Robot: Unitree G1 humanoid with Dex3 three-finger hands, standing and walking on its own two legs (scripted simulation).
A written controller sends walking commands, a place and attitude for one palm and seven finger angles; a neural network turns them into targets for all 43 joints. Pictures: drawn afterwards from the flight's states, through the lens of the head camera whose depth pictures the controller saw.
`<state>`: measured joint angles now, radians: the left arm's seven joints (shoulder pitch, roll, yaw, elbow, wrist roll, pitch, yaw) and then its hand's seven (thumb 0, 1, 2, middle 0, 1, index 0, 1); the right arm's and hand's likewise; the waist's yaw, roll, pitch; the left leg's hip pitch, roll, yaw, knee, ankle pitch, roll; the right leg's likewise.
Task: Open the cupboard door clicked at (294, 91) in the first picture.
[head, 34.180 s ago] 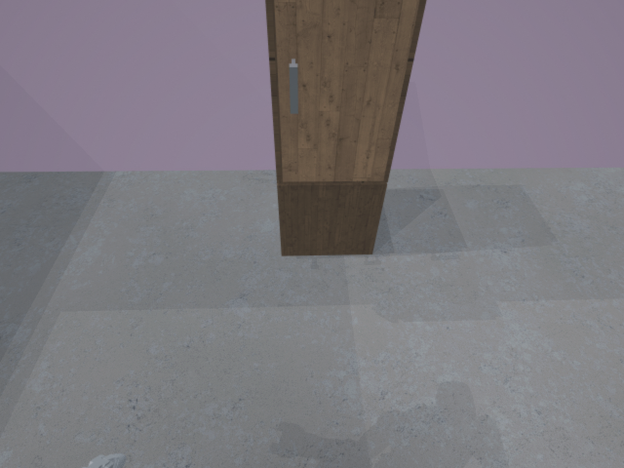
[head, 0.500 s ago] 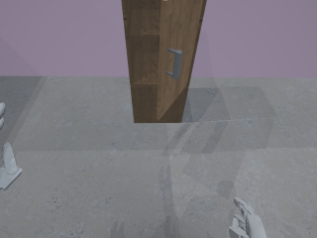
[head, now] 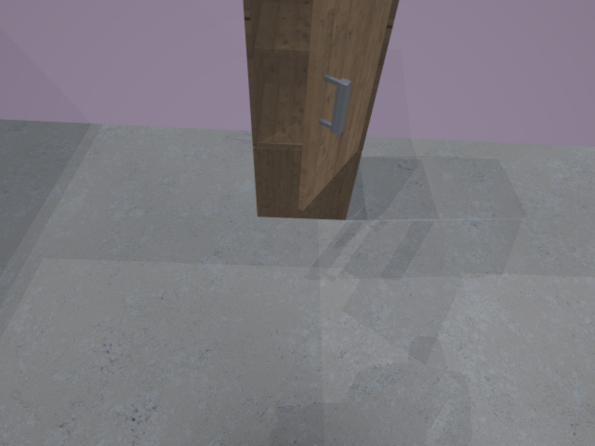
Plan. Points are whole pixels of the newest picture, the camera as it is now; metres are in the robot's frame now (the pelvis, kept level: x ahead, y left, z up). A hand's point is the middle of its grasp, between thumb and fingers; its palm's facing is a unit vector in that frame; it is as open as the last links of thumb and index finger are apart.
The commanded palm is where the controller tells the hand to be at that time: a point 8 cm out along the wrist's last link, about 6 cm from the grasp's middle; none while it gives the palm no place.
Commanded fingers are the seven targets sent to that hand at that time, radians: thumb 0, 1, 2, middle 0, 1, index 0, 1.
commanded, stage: let the arm hang, fingers relaxed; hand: left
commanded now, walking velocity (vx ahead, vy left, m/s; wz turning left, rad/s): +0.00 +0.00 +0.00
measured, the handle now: (332, 105) +0.79 -0.04 +0.00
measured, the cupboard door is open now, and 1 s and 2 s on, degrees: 56 56 56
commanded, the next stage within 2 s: look to check the result in 0.66 s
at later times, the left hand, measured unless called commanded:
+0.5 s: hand out of the picture +0.08 +0.21 -0.16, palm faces -0.02 -0.96 -0.27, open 7.4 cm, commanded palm none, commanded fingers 0.00 0.90 0.90 -0.20 -0.30 -0.20 -0.30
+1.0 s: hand out of the picture +0.09 +0.22 -0.16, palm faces -0.01 -0.96 -0.28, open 7.4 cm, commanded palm none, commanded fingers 0.00 0.90 0.90 -0.20 -0.30 -0.20 -0.30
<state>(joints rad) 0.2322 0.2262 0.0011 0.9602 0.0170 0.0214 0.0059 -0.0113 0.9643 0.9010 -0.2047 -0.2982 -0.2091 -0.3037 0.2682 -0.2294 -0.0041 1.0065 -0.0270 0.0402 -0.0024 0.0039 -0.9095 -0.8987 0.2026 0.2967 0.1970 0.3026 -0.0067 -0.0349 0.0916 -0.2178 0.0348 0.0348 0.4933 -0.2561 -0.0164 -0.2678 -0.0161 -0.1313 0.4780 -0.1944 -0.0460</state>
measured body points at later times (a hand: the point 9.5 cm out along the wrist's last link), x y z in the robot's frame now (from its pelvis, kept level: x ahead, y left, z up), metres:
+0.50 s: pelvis +0.02 +0.01 +0.01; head +0.03 +0.00 +0.46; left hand +0.08 +0.26 -0.14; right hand +0.02 -0.24 -0.15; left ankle +0.01 +0.13 -0.74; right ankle +0.04 -0.09 -0.74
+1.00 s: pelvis +0.04 +0.00 +0.01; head +0.07 +0.00 +0.46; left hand +0.09 +0.27 -0.14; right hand +0.08 -0.25 -0.15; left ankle +0.01 +0.13 -0.74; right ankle +0.04 -0.09 -0.74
